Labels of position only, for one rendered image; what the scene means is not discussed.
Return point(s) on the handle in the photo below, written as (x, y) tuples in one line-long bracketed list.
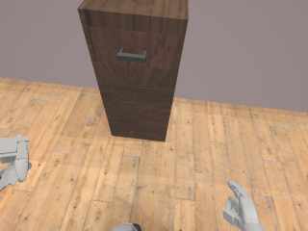
[(129, 57)]

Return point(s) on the left robot hand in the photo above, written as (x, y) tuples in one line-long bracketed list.
[(13, 150)]

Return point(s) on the right robot hand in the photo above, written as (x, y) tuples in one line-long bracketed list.
[(245, 209)]

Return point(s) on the cabinet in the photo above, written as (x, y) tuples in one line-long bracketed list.
[(137, 99)]

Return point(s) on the drawer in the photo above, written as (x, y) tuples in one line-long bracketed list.
[(160, 48)]

